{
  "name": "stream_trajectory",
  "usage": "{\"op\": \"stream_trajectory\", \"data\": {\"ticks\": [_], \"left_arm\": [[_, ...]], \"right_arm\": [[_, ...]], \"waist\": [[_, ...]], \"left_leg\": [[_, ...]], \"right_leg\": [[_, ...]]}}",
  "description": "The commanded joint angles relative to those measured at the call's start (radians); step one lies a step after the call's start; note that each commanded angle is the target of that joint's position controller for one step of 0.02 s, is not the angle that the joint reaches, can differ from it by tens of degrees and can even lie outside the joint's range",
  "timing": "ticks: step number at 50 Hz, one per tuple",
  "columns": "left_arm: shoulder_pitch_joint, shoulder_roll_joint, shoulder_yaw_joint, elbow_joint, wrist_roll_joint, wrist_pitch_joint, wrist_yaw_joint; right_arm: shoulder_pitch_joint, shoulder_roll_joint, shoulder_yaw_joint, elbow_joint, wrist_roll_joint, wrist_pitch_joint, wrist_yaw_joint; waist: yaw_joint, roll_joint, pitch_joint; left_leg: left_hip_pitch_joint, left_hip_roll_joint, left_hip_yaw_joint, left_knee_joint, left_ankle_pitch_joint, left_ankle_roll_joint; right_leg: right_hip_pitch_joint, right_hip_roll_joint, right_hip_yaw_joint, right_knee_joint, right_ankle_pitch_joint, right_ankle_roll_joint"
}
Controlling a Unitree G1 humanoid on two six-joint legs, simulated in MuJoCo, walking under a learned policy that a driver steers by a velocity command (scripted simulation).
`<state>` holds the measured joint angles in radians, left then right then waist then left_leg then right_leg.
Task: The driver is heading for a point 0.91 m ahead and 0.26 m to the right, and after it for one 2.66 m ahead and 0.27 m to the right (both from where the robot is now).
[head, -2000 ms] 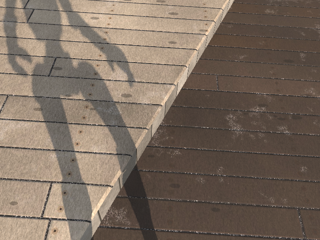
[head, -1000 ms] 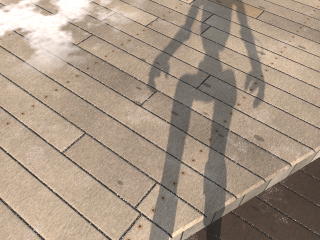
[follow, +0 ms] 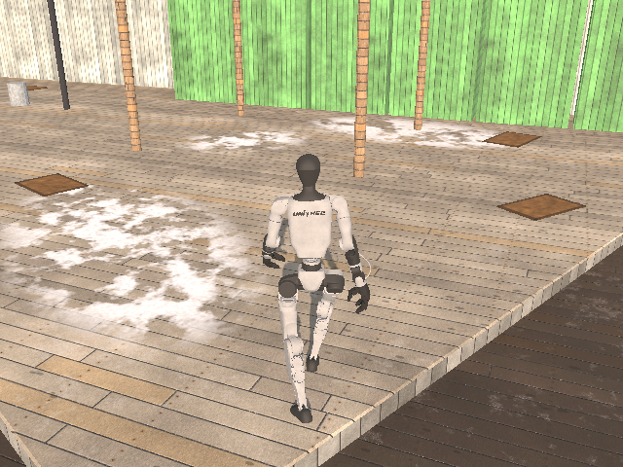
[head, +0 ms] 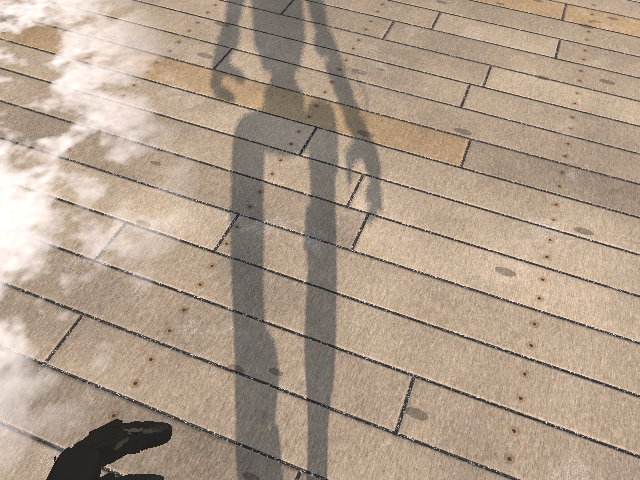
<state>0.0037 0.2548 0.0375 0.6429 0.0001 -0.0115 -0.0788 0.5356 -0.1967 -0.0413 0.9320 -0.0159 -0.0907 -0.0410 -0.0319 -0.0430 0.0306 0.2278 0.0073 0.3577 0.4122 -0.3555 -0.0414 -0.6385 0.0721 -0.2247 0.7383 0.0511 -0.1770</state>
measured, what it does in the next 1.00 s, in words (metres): walks ahead, turning right: right foot, then left foot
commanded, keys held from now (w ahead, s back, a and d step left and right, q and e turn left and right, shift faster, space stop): w+e+shift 0.80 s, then w+shift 0.06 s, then shift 0.14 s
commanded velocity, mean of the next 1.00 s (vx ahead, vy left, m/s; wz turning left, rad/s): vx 0.96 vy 0.00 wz -0.91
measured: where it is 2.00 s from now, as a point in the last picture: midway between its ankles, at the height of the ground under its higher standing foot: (464, 279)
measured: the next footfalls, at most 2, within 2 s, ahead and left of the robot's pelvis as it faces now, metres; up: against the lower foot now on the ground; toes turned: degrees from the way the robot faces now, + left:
right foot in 0.04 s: +0.19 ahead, +0.01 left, +0.00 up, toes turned -6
left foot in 0.40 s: +0.61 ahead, +0.15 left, +0.00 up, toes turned -27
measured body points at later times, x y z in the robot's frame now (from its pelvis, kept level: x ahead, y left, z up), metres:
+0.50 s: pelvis +0.46 +0.05 +0.00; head +0.48 +0.05 +0.45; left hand +0.66 +0.30 -0.11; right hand +0.52 -0.26 -0.08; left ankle +0.58 +0.16 -0.72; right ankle +0.26 +0.02 -0.61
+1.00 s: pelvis +0.79 -0.18 -0.01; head +0.82 -0.21 +0.44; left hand +1.08 -0.12 -0.13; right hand +0.64 -0.40 -0.12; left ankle +0.85 -0.01 -0.60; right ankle +0.80 -0.21 -0.72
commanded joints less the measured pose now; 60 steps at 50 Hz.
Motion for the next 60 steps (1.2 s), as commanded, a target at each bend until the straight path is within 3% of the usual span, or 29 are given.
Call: {"op": "stream_trajectory", "data": {"ticks": [1,2,3,4,5,7,11,16,18,19,20,21,22,24,28,36,38,41,42,43,44,45,46,47,49,50,52,55,60], "left_arm": [[0.628,0.199,0.105,0.145,-0.005,0.012,0.039],[0.541,0.214,0.12,0.157,-0.023,0.013,0.059],[0.443,0.253,0.105,0.127,0.002,0.001,0.056],[0.399,0.253,0.1,0.08,0.025,0.003,0.065],[0.385,0.198,0.095,0.067,0.039,-0.001,0.078],[0.339,0.179,0.084,0.078,0.037,-0.032,0.085],[0.332,0.189,0.073,0.079,0.021,-0.084,0.087],[0.395,0.216,0.09,0.104,-0.002,-0.075,0.063],[0.405,0.243,0.098,0.108,0.004,-0.071,0.064],[0.375,0.268,0.103,0.105,0.009,-0.074,0.06],[0.321,0.231,0.093,0.083,0.008,-0.083,0.057],[0.286,0.058,0.047,0.026,0.003,-0.091,0.066],[0.381,0.067,0.03,-0.027,-0.029,-0.083,0.069],[0.267,0.128,0.036,0.007,0.022,-0.045,0.06],[0.154,0.059,0.015,-0.05,0.039,0.003,0.005],[-0.106,0.081,-0.017,-0.155,0.035,0.018,-0.028],[-0.118,0.076,-0.022,-0.146,0.029,0.014,-0.028],[0.117,0.141,0.005,-0.071,0.034,0.01,-0.004],[0.33,0.185,0.031,-0.002,0.035,0.003,0.012],[0.464,0.219,0.061,0.063,0.031,-0.002,0.039],[0.37,0.295,0.077,0.059,0.022,0.001,0.061],[0.361,0.337,0.085,-0.001,0.041,0.008,0.069],[0.373,0.274,0.079,0.011,0.03,0.004,0.082],[0.326,0.233,0.065,0.033,0.026,-0.006,0.093],[0.249,0.171,0.041,0.037,0.018,-0.034,0.095],[0.171,0.136,0.037,-0.013,-0.018,-0.067,0.073],[0.136,0.132,0.034,0.019,-0.041,-0.084,0.072],[0.19,0.128,0.035,0.065,-0.022,-0.06,0.109],[0.363,0.125,0.036,0.143,-0.021,-0.029,0.126]], "right_arm": [[-0.303,-0.273,-0.077,-0.178,-0.002,0.02,-0.021],[-0.398,-0.134,-0.046,-0.213,-0.02,0.022,0.007],[-0.32,0.006,-0.005,-0.296,-0.047,0.006,0.009],[-0.245,-0.027,0.005,-0.393,-0.024,-0.023,0.021],[-0.263,-0.113,0.002,-0.375,-0.035,-0.048,0.028],[-0.34,-0.168,-0.007,-0.359,-0.051,-0.032,0.03],[-0.497,-0.144,0.019,-0.421,-0.047,0.029,0.042],[-0.578,-0.119,0.036,-0.434,0.0,0.026,0.057],[-0.474,-0.181,0.009,-0.405,-0.004,0.016,0.041],[-0.313,-0.223,-0.014,-0.37,-0.006,0.01,0.028],[-0.09,-0.295,-0.045,-0.332,-0.024,0.004,0.007],[0.053,-0.371,-0.062,-0.302,-0.061,0.003,-0.006],[-0.089,-0.398,-0.073,-0.317,-0.059,0.009,0.007],[-0.272,-0.206,-0.037,-0.34,-0.041,0.023,0.021],[-0.174,-0.121,-0.015,-0.205,-0.014,-0.003,0.038],[-0.099,-0.193,-0.023,-0.116,-0.015,-0.034,0.033],[-0.058,-0.229,-0.026,-0.105,-0.02,-0.024,0.021],[-0.07,-0.32,-0.046,-0.115,-0.021,0.014,-0.006],[-0.118,-0.331,-0.048,-0.136,-0.024,0.025,-0.004],[-0.144,-0.309,-0.046,-0.145,-0.026,0.032,0.008],[-0.128,-0.161,-0.015,-0.204,-0.035,0.023,0.025],[-0.093,-0.199,-0.013,-0.295,0.007,0.012,0.024],[-0.191,-0.233,-0.012,-0.292,0.006,-0.003,0.021],[-0.181,-0.22,-0.006,-0.282,0.013,-0.006,0.021],[-0.155,-0.198,-0.001,-0.248,-0.018,0.024,0.023],[-0.182,-0.246,-0.037,-0.26,0.045,-0.003,0.007],[-0.229,-0.196,-0.029,-0.281,0.032,-0.01,0.004],[-0.381,-0.087,0.008,-0.325,0.001,-0.03,0.023],[-0.516,-0.136,-0.01,-0.361,0.011,-0.042,0.068]], "waist": [[0.392,0.099,-0.178],[0.333,-0.096,-0.036],[0.139,-0.109,0.007],[0.081,-0.086,-0.227],[0.079,0.049,-0.131],[0.019,0.171,0.018],[0.005,0.174,0.1],[0.098,0.023,0.004],[0.047,0.017,-0.084],[-0.058,0.04,-0.175],[-0.175,0.061,-0.284],[-0.186,0.296,-0.36],[-0.049,0.488,-0.405],[-0.028,0.18,-0.131],[0.008,0.143,-0.01],[0.017,0.071,0.121],[0.024,0.09,0.098],[0.171,0.171,-0.052],[0.26,0.179,-0.13],[0.305,0.099,-0.174],[0.148,-0.168,-0.149],[0.128,-0.138,-0.369],[0.148,0.046,-0.273],[0.08,0.091,-0.108],[-0.01,0.18,-0.005],[-0.013,0.194,-0.05],[-0.041,0.145,-0.028],[0.016,0.07,-0.015],[0.098,-0.044,-0.061]], "left_leg": [[-0.397,0.142,-0.115,0.814,0.987,0.046],[-0.717,-0.035,-0.148,1.191,-0.014,0.071],[-1.006,-0.039,-0.273,1.403,-0.186,0.06],[-1.133,-0.045,-0.46,1.346,-0.13,0.027],[-1.181,0.011,-0.495,1.202,-0.072,0.029],[-1.092,0.061,-0.499,1.022,-0.045,-0.002],[-0.839,0.134,-0.45,0.592,0.08,-0.055],[-0.536,0.038,-0.376,0.204,0.393,-0.012],[-0.41,-0.019,-0.379,0.131,0.272,0.005],[-0.229,-0.024,-0.37,0.12,0.211,0.017],[0.023,0.086,-0.453,0.166,0.055,0.041],[0.212,0.373,-0.819,0.062,-0.297,0.059],[0.162,0.49,-1.314,-0.18,-0.453,0.135],[-0.118,0.376,-0.959,-0.159,-0.402,0.138],[-0.291,0.26,-0.541,-0.185,0.071,0.077],[-0.283,0.207,-0.135,-0.302,0.603,0.037],[-0.22,0.196,-0.073,-0.217,1.075,0.013],[-0.172,0.263,-0.089,0.145,1.523,0.019],[-0.275,0.276,-0.119,0.385,1.478,0.048],[-0.479,0.195,-0.11,0.746,0.952,0.062],[-0.811,0.029,-0.138,1.11,-0.144,0.045],[-1.015,-0.003,-0.347,1.278,-0.146,0.027],[-1.061,0.041,-0.39,1.216,-0.026,0.021],[-1.023,0.076,-0.371,1.123,0.012,0.017],[-0.858,0.118,-0.381,0.972,-0.017,0.004],[-0.85,0.127,-0.445,0.979,-0.026,-0.014],[-0.841,0.15,-0.42,0.773,0.011,-0.029],[-0.72,0.052,-0.303,0.41,0.302,-0.026],[-0.629,-0.055,-0.32,0.076,0.602,0.032]], "right_leg": [[0.771,-0.024,0.165,-0.205,-0.045,-0.123],[0.782,-0.032,0.233,-0.203,-0.15,-0.154],[0.789,-0.095,0.458,-0.025,0.243,-0.183],[0.946,-0.252,0.887,-0.27,-0.153,-0.356],[0.846,-0.311,1.056,-0.509,-0.495,-0.332],[0.589,-0.254,0.959,-0.541,-0.437,-0.27],[0.196,-0.124,0.728,-0.578,-0.253,-0.193],[0.294,-0.055,0.626,-0.469,0.009,-0.067],[0.414,-0.057,0.638,-0.278,0.209,-0.021],[0.396,-0.024,0.596,-0.063,0.271,0.012],[0.239,0.019,0.545,0.233,0.15,0.039],[-0.014,0.089,0.45,0.566,-0.587,0.048],[-0.171,0.061,0.375,0.711,-0.533,0.053],[-0.203,-0.069,0.305,0.685,-0.353,0.06],[-0.184,-0.155,0.303,0.622,-0.3,0.075],[-0.108,-0.126,0.111,0.186,-0.066,0.043],[0.018,-0.05,0.018,0.084,-0.101,0.002],[0.318,0.039,0.029,0.028,-0.233,-0.051],[0.56,0.046,0.098,-0.03,-0.262,-0.087],[0.817,0.009,0.205,-0.147,-0.258,-0.124],[0.948,-0.205,0.501,-0.101,-0.021,-0.13],[1.135,-0.387,0.908,-0.273,0.023,-0.309],[1.024,-0.378,0.876,-0.378,0.087,-0.268],[0.824,-0.368,0.757,-0.399,0.252,-0.239],[0.543,-0.292,0.573,-0.414,0.491,-0.177],[0.509,-0.291,0.615,-0.439,0.385,-0.18],[0.412,-0.232,0.501,-0.449,0.423,-0.137],[0.294,-0.065,0.295,-0.424,0.501,-0.041],[0.491,-0.114,0.373,-0.345,0.306,0.04]]}}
